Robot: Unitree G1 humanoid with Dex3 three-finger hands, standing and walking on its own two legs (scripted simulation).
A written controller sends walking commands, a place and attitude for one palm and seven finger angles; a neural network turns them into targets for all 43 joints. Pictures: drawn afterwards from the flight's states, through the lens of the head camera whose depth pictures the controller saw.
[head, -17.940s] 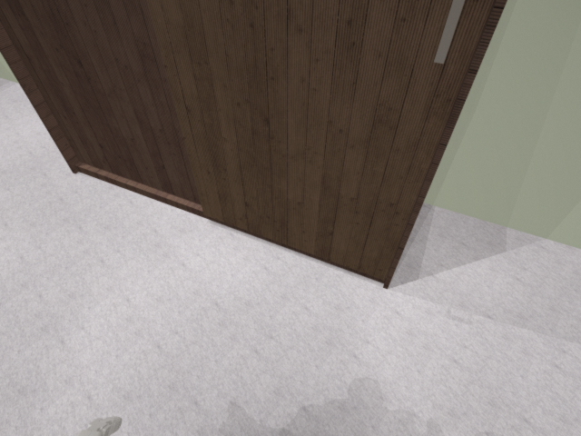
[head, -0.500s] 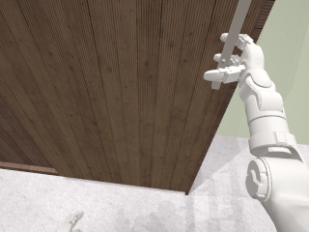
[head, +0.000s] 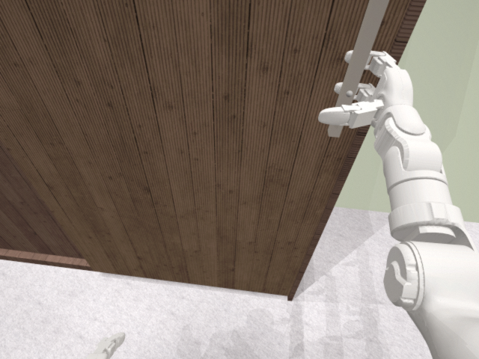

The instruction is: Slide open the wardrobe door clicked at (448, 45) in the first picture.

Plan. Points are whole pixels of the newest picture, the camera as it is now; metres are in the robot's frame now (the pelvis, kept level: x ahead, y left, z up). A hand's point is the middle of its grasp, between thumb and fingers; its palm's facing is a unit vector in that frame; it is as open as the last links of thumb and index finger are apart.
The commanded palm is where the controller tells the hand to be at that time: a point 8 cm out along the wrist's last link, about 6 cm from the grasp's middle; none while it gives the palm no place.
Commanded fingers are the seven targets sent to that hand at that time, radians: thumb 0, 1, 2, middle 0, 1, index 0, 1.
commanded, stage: grip the handle and tug to test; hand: right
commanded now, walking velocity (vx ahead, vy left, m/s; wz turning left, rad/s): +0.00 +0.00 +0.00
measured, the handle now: (352, 67) +0.51 -0.12 +0.27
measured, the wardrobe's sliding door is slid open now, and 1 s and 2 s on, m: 0.00 0.00 0.00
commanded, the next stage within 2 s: tug the door sideways, standing still in 1.34 s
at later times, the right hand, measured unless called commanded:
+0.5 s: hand (348, 92) +0.47 -0.11 +0.25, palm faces +0.00 +1.00 +0.03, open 7.1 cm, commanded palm +0.44 -0.17 +0.25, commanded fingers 0.00 -0.90 -0.90 0.45 1.40 0.45 1.40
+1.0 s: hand (339, 94) +0.46 -0.10 +0.25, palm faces +0.01 +1.00 +0.02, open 5.7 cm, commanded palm +0.43 -0.16 +0.25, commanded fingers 0.00 -0.90 -0.90 0.45 1.40 0.45 1.40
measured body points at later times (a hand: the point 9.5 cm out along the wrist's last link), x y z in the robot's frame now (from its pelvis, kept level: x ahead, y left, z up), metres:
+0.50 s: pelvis +0.01 +0.00 +0.00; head +0.00 +0.01 +0.45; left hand +0.11 +0.25 -0.11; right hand +0.46 -0.17 +0.25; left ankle -0.01 +0.11 -0.74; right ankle +0.00 -0.11 -0.74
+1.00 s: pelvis +0.00 +0.00 +0.00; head -0.01 +0.02 +0.45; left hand +0.11 +0.26 -0.11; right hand +0.45 -0.15 +0.25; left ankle -0.01 +0.11 -0.74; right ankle +0.00 -0.11 -0.74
